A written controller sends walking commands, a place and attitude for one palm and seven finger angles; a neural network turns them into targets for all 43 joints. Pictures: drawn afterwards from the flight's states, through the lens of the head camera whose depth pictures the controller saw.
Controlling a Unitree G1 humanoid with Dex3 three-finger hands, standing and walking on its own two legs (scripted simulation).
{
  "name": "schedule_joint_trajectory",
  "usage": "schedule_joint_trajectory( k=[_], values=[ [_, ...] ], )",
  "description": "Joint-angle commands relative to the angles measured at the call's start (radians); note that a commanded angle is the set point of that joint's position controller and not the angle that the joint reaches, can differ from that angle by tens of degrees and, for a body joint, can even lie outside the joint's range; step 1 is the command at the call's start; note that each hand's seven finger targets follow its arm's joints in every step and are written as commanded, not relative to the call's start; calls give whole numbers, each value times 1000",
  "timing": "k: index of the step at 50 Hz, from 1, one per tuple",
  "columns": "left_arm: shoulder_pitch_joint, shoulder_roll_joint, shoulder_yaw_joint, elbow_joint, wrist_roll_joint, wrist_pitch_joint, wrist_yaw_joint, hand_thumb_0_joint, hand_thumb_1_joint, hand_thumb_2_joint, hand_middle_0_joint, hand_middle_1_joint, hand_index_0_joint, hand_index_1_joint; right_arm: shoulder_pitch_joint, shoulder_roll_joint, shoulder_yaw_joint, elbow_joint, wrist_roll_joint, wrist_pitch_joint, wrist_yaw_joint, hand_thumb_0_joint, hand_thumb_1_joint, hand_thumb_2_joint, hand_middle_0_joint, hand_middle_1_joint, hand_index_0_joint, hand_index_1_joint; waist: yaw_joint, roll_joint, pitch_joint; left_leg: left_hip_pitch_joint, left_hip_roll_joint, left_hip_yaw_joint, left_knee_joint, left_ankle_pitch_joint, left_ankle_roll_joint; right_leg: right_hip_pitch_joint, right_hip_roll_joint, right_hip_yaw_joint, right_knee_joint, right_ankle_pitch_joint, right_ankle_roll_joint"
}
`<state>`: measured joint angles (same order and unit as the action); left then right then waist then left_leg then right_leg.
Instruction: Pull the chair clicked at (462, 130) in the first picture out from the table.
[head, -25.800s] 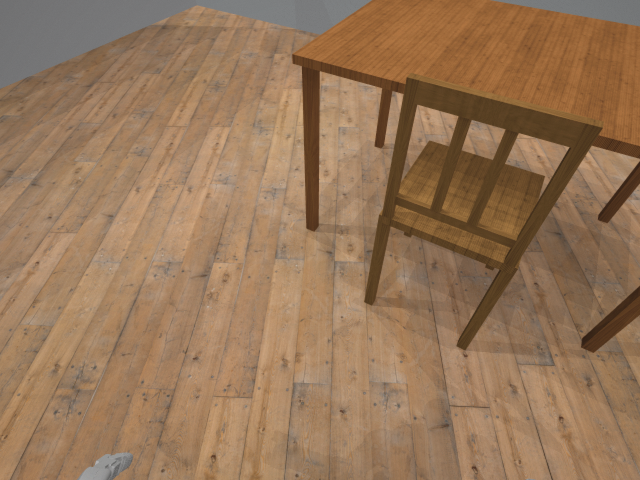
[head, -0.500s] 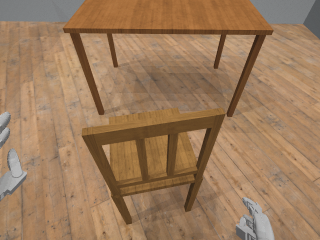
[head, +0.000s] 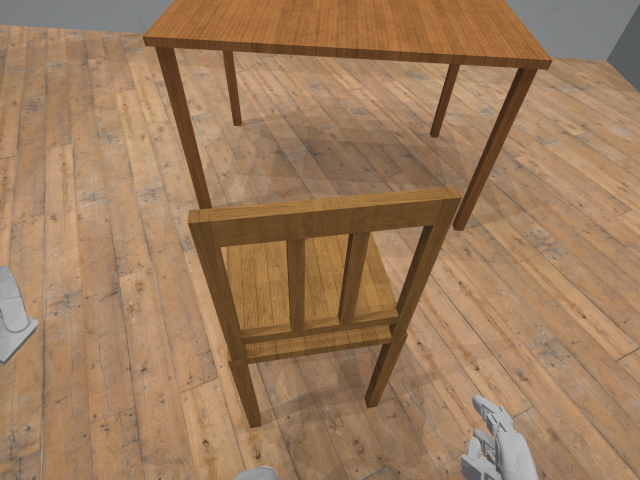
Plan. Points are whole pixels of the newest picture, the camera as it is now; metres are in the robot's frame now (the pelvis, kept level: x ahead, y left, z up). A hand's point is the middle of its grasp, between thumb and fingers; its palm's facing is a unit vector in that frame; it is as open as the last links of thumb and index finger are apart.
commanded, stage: step back with the hand held close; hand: left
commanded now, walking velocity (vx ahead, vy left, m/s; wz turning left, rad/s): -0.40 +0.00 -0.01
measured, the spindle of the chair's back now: (296, 286) +0.42 +0.07 -0.07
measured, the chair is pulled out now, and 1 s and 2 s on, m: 0.61 0.61 0.61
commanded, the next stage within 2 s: stop stepping back and stand still in 0.46 s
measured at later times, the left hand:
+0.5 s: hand (64, 369) +0.16 +0.21 +0.20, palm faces +0.32 -0.82 -0.47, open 7.4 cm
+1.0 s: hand out of the picture +0.04 +0.20 +0.20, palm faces +0.38 -0.79 -0.47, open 7.4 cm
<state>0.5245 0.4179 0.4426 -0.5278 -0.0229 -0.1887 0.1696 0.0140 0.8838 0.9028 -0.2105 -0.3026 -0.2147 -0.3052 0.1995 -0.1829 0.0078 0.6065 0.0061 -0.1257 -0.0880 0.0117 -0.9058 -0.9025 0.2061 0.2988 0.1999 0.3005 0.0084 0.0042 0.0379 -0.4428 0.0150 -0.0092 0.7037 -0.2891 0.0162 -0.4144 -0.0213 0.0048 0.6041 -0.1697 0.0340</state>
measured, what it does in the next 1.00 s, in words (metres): walks backwards: right foot, then left foot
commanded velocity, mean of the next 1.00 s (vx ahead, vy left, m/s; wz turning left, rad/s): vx -0.14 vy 0.03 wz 0.00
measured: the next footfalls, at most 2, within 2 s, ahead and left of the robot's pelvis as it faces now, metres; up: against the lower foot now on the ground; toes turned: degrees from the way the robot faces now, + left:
right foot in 0.44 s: -0.09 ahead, -0.15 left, +0.00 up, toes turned -3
left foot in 0.68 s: -0.04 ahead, +0.06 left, +0.00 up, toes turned -2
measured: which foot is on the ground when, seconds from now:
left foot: down 0.00-0.48, up 0.50-0.66, down 0.68-0.90, up 0.92-1.00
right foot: down 0.00-0.16, up 0.18-0.42, down 0.44-1.00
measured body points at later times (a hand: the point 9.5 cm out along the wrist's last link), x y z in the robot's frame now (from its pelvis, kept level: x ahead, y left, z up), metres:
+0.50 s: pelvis -0.07 -0.03 +0.01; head -0.03 -0.02 +0.45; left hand +0.14 +0.25 +0.22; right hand +0.11 -0.25 -0.08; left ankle +0.07 +0.11 -0.72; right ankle -0.14 -0.16 -0.72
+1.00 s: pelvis -0.15 -0.05 +0.02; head -0.17 -0.04 +0.47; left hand +0.01 +0.24 +0.23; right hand -0.01 -0.29 -0.07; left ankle -0.14 +0.06 -0.68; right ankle -0.13 -0.15 -0.72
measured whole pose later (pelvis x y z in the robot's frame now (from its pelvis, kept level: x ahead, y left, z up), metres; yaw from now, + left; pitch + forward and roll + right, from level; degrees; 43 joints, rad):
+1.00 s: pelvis -0.15 -0.05 +0.02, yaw -2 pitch -1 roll +0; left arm 0.62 0.44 0.43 -0.56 -0.05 -0.21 0.14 0.01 0.88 0.90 -0.22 -0.30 -0.22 -0.31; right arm 0.26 -0.19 0.00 0.66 0.02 -0.10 -0.06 0.01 -0.91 -0.90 0.21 0.30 0.20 0.30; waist 0.00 -0.01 -0.05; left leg -0.40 -0.02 -0.01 0.86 -0.38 0.01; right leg -0.25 0.01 -0.07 0.48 -0.22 -0.04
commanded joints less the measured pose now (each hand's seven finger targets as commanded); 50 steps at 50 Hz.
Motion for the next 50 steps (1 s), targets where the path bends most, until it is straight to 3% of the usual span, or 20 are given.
schedule_joint_trajectory(
  k=[1, 4, 6, 8, 9, 12, 16, 22, 24, 25, 26, 28, 32, 34, 35, 38, 40, 43, 46, 50],
  values=[
    [-84, 185, 92, -203, 2, -65, 27, 0, 900, 900, -200, -300, -200, -300, -72, -135, -55, -127, -7, -45, -5, 0, -900, -900, 200, 300, 200, 300, -14, -127, -60, 64, 3, -33, 75, -249, -7, -158, -205, 269, -357, -461, -138],
    [-82, 200, 104, -231, -2, -61, 30, 0, 900, 900, -200, -300, -200, -300, -78, -126, -47, -113, -15, -30, 6, 0, -900, -900, 200, 300, 200, 300, -21, -174, -160, 182, -4, -25, 83, -141, -6, -140, -235, 186, -324, -301, -137],
    [-43, 193, 114, -263, -7, -69, 29, 0, 900, 900, -200, -300, -200, -300, -95, -138, -47, -133, -8, -24, -4, 0, -900, -900, 200, 300, 200, 300, -25, 16, -145, 99, 70, -140, -199, -196, 28, -70, -117, 102, -156, -296, -75],
    [-19, 187, 143, -304, -1, -82, 30, 0, 900, 900, -200, -300, -200, -300, -110, -156, -59, -153, -7, -41, -10, 0, -900, -900, 200, 300, 200, 300, -28, 334, -165, -161, 292, -377, -486, -306, 117, 141, 46, -21, 300, -247, -10],
    [-39, 200, 162, -313, 6, -88, 33, 0, 900, 900, -200, -300, -200, -300, -98, -133, -65, -143, -17, -54, -11, 0, -900, -900, 200, 300, 200, 300, -39, 339, -170, -194, 339, -401, -525, -283, 147, 137, 51, 23, 493, -294, -12],
    [-18, 190, 147, -316, -20, -101, 22, 0, 900, 900, -200, -300, -200, -300, -101, -143, -83, -128, -8, -78, 5, 0, -900, -900, 200, 300, 200, 300, -17, 200, -156, -25, 293, -286, -395, 19, 144, 13, 32, 51, 496, -341, -26],
    [-7, 157, 106, -265, -35, -104, 8, 0, 900, 900, -200, -300, -200, -300, -68, -142, -70, -64, -15, -108, 18, 0, -900, -900, 200, 300, 200, 300, -11, 229, -188, 211, 248, -212, -327, 314, 114, 8, 19, 5, 174, -324, -22],
    [-28, 213, 134, -233, -50, -130, -35, 0, 900, 900, -200, -300, -200, -300, -92, -152, -63, -57, -20, -106, 28, 0, -900, -900, 200, 300, 200, 300, 8, 170, -251, 261, 200, -159, -202, 305, 49, 192, -1, -16, -299, -12, -40],
    [-4, 261, 168, -257, -51, -147, -47, 0, 900, 900, -200, -300, -200, -300, -108, -126, -56, -88, -10, -90, 29, 0, -900, -900, 200, 300, 200, 300, 17, -24, -265, 261, 79, -20, -17, 165, -10, 155, -116, 43, -349, 157, -88],
    [16, 265, 152, -266, -59, -141, -50, 0, 900, 900, -200, -300, -200, -300, -91, -129, -75, -93, 16, -85, 25, 0, -900, -900, 200, 300, 200, 300, 15, -271, -292, 180, -40, 38, 155, -32, -41, 188, -227, 131, -339, 366, -147],
    [55, 277, 174, -248, -56, -129, -41, 0, 900, 900, -200, -300, -200, -300, -143, -143, -85, -123, 30, -77, 16, 0, -900, -900, 200, 300, 200, 300, 19, -307, -212, 25, -83, 4, 354, -178, -31, 158, -318, 233, -314, 528, -204],
    [101, 211, 159, -165, -47, -103, -38, 0, 900, 900, -200, -300, -200, -300, -180, -79, -49, -134, 20, -51, 4, 0, -900, -900, 200, 300, 200, 300, 6, -204, -151, -156, -27, -46, 389, -247, -29, 279, -327, 158, -212, 761, -231],
    [122, 179, 149, -116, -38, -83, -14, 0, 900, 900, -200, -300, -200, -300, -130, -108, -31, -142, 22, -10, -19, 0, -900, -900, 200, 300, 200, 300, -53, -2, -176, 171, -1, 31, -376, 250, -9, 282, -107, -20, 26, 557, -58],
    [74, 190, 126, -226, -39, -85, -3, 0, 900, 900, -200, -300, -200, -300, -76, -147, -71, -142, 16, -24, -5, 0, -900, -900, 200, 300, 200, 300, -33, 115, -233, 442, 218, -150, -316, 757, 62, 56, -47, -17, 95, -103, -21],
    [87, 186, 109, -203, -32, -74, 1, 0, 900, 900, -200, -300, -200, -300, -41, -151, -86, -135, 29, -30, 4, 0, -900, -900, 200, 300, 200, 300, -35, 121, -246, 482, 260, -178, -282, 736, 94, 11, -28, 8, 152, -318, -23],
    [66, 222, 120, -333, -26, -55, 5, 0, 900, 900, -200, -300, -200, -300, -70, -132, -51, -143, -4, -66, 16, 0, -900, -900, 200, 300, 200, 300, -18, 312, -191, 354, 232, -233, -315, 666, 110, 50, -36, 2, 61, -307, -18],
    [39, 251, 121, -408, -21, -54, 8, 0, 900, 900, -200, -300, -200, -300, -72, -145, -45, -145, 11, -79, 25, 0, -900, -900, 200, 300, 200, 300, -12, 221, -197, 282, 199, -188, -275, 528, 90, 187, -42, -9, -93, -147, -17],
    [119, 224, 142, -277, -31, -51, 8, 0, 900, 900, -200, -300, -200, -300, -70, -137, -48, -132, 27, -67, 23, 0, -900, -900, 200, 300, 200, 300, -8, 15, -128, 47, 88, -94, -242, -133, 41, 337, -75, 24, -265, -88, -22],
    [97, 188, 116, -133, -36, -40, -1, 0, 900, 900, -200, -300, -200, -300, -34, -143, -75, -111, 22, -15, 16, 0, -900, -900, 200, 300, 200, 300, -31, -163, -6, 82, -40, -12, 245, -147, -13, -56, -311, 364, -516, -544, -176],
    [-66, 154, 59, 8, -25, -34, -16, 0, 900, 900, -200, -300, -200, -300, -64, -112, -31, -102, 13, -4, 6, 0, -900, -900, 200, 300, 200, 300, -51, -128, -6, 168, 18, -3, 82, -109, 17, -107, -244, 134, -418, -468, -131]
  ],
)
